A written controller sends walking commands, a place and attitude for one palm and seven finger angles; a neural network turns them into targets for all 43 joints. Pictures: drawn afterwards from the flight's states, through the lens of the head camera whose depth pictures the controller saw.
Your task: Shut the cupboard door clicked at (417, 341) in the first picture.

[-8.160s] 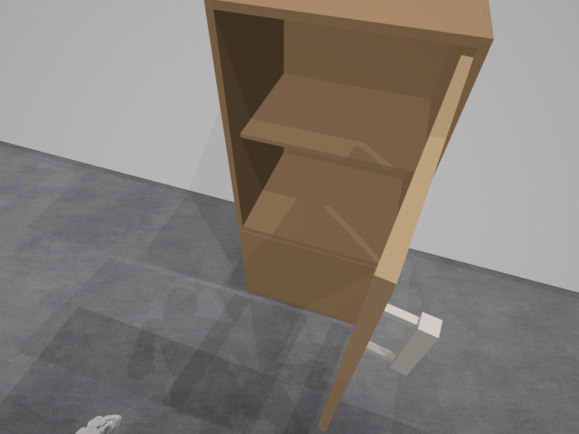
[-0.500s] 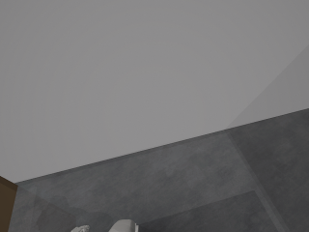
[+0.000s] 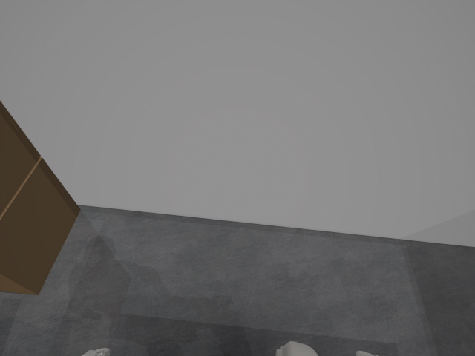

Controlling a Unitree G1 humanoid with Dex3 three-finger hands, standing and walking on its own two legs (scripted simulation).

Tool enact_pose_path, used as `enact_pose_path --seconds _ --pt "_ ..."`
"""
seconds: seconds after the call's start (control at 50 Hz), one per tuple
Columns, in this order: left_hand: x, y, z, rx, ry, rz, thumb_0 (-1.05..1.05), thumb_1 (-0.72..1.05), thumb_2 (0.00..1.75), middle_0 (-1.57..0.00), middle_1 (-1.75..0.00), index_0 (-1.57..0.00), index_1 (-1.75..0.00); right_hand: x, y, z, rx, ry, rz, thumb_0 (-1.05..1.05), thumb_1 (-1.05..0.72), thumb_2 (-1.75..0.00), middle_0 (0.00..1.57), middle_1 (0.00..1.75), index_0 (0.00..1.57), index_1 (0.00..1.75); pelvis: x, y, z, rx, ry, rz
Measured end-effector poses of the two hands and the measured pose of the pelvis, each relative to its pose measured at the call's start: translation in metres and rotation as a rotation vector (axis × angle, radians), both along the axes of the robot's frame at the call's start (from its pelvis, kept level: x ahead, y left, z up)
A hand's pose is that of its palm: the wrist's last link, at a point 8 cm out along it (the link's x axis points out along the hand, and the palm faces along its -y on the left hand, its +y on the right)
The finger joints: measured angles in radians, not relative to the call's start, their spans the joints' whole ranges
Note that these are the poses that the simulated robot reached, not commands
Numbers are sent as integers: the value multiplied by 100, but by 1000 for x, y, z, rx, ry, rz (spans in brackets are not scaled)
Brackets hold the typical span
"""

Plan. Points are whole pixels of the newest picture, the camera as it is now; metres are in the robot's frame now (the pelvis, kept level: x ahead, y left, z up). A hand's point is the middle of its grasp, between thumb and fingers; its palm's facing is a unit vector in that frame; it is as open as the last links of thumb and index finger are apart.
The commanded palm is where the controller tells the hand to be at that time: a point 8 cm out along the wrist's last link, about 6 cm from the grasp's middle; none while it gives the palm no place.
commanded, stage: turn to face it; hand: left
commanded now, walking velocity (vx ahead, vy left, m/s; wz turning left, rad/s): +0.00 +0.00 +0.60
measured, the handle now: out of the picture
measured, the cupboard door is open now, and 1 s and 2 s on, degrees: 100 100 100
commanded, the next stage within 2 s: none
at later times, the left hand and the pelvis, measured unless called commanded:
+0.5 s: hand out of the picture +0.01 +0.17 -0.15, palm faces +0.31 -0.91 -0.27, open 7.4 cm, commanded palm none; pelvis -0.01 -0.04 +0.00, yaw +19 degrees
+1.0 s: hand out of the picture -0.04 +0.23 -0.15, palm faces +0.58 -0.77 -0.27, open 7.4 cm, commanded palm none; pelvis -0.01 -0.01 +0.00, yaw +36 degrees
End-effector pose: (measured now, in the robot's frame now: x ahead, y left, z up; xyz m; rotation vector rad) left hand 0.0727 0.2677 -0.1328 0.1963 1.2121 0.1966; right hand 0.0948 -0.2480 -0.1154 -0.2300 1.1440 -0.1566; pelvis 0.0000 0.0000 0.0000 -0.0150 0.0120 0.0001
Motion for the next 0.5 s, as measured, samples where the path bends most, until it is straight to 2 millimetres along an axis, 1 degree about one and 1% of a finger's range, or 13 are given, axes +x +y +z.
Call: enact_pose_path --seconds 0.06,0.14,0.18,0.22,0.3,0.38,0.44,0.5 --pt "10 -8 5 4 -44 9 1 91 90 -20 -29 -20 -30 -7 -2 -6 17 28 9 1 -90 -90 20 30 21 30 -1 -6 0 3 3 34" --pt "21 -24 13 15 -101 18 1 91 90 -20 -29 -20 -30 -18 -14 -19 37 73 16 1 -90 -90 20 30 21 30 -3 -20 -4 9 8 81" --pt "23 -34 15 26 -132 26 1 91 90 -20 -30 -20 -30 -21 -24 -28 48 93 21 1 -90 -90 20 30 21 30 -4 -29 -8 15 10 106" --pt "18 -43 17 41 -156 36 1 91 90 -20 -30 -20 -30 -22 -34 -37 57 108 25 1 -90 -90 20 30 21 30 -5 -37 -12 18 6 128" --pt "-8 -55 26 49 -144 94 1 90 90 -21 -30 -21 -30 -17 -46 -36 55 136 67 1 -91 -90 20 30 20 30 -6 -44 -5 37 -13 195" --pt "-38 -59 27 44 -102 162 1 90 90 -21 -30 -21 -30 -6 -50 -30 50 150 119 1 -91 -90 20 30 20 30 -6 -47 0 52 -20 252" --pt "-62 -59 23 34 -70 215 1 90 90 -21 -30 -21 -30 6 -46 -26 37 161 166 1 -91 -90 20 30 20 30 -7 -46 1 57 -18 292" --pt "-88 -55 15 18 -31 273 1 90 90 -21 -30 -21 -30 24 -34 -22 18 160 227 1 -91 -90 20 30 20 30 -9 -41 1 54 -13 332"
